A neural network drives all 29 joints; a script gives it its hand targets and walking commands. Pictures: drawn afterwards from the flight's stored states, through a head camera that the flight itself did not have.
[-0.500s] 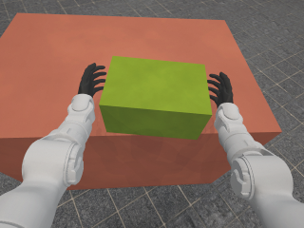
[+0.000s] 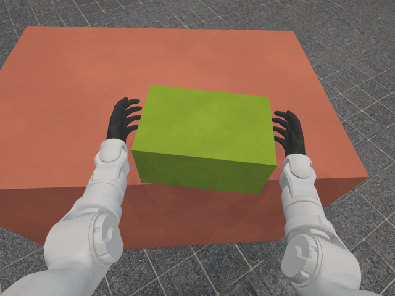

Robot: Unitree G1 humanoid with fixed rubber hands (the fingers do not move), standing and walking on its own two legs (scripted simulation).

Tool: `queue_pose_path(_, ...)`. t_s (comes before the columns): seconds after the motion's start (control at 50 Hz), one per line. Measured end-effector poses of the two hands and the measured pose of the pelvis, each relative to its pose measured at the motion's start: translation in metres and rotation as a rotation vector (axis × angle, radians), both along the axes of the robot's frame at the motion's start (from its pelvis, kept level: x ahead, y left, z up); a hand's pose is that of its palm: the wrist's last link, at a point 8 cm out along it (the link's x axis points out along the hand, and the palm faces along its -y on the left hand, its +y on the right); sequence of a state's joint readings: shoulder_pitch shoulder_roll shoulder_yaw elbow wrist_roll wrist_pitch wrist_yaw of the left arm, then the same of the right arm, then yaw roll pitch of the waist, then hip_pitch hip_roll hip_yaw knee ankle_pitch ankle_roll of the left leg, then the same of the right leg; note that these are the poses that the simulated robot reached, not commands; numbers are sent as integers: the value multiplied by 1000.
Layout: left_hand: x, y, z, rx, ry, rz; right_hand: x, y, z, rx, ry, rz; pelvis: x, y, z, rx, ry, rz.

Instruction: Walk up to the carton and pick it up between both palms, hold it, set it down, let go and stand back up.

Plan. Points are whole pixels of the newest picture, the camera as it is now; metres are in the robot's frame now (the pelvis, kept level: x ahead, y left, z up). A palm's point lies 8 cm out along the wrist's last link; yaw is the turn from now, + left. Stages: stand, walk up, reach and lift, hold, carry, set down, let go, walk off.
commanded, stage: reach and lift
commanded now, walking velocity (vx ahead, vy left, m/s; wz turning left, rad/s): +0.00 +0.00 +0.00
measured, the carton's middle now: (204, 140) +0.46 -0.01 +0.00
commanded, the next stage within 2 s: none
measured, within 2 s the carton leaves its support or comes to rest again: leaves its support in 0.64 s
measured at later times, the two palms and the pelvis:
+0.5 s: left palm (114, 144) +0.40 +0.18 +0.06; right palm (293, 157) +0.39 -0.19 +0.06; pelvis -0.01 +0.00 +0.00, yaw +0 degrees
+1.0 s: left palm (101, 145) +0.37 +0.19 +0.09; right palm (298, 160) +0.36 -0.18 +0.09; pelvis -0.02 +0.00 +0.00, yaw +0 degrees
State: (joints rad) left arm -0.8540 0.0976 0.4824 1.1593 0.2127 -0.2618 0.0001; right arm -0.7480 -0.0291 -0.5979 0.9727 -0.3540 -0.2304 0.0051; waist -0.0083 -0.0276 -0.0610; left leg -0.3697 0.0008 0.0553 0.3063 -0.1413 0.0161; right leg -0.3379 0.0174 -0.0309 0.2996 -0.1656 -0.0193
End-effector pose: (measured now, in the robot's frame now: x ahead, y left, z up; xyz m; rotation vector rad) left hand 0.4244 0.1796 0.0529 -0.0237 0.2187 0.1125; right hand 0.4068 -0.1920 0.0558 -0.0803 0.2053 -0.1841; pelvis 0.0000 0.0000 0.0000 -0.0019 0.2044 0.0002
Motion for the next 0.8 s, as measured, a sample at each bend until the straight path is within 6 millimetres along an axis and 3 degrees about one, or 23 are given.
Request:
queue_pose_path(0.56, -30, 4, 4, 26, 14, 10, -25, 5, 1, 7, 0, -10, -8, -2, 2, -2, -56, 11)
queue_pose_path(0.8, -44, 8, 27, 37, -14, 11, -40, 9, 18, 16, -30, -8, -19, 0, 3, -2, -109, 11)
